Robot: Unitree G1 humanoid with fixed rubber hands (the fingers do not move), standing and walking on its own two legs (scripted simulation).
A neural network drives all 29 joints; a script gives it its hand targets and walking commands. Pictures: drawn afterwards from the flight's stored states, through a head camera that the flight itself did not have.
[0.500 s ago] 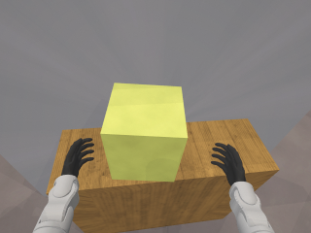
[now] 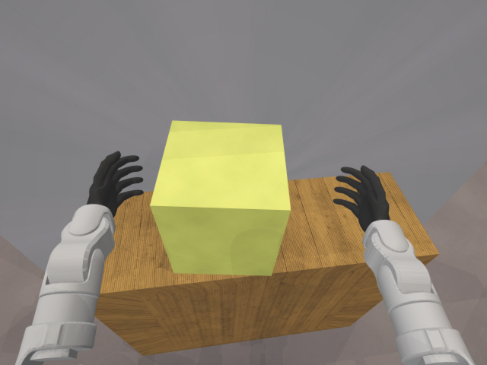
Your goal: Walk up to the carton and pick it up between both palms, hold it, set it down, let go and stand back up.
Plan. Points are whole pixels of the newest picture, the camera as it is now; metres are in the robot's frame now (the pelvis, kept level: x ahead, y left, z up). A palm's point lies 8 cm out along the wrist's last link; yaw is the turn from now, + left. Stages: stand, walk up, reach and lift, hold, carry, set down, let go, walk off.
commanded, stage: reach and lift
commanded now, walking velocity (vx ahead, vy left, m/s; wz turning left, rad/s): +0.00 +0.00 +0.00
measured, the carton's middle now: (224, 202) +0.41 +0.06 -0.01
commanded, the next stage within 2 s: none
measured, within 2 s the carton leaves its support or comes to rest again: neither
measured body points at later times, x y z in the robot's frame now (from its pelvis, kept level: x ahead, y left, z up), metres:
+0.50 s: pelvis -0.01 +0.00 +0.00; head +0.01 +0.00 +0.45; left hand +0.40 +0.24 +0.15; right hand +0.41 -0.19 +0.14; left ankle -0.01 +0.13 -0.75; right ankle +0.01 -0.11 -0.75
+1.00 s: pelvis +0.00 +0.00 +0.00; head +0.01 +0.01 +0.45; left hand +0.43 +0.24 +0.16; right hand +0.45 -0.18 +0.15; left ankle -0.01 +0.13 -0.75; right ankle +0.01 -0.11 -0.75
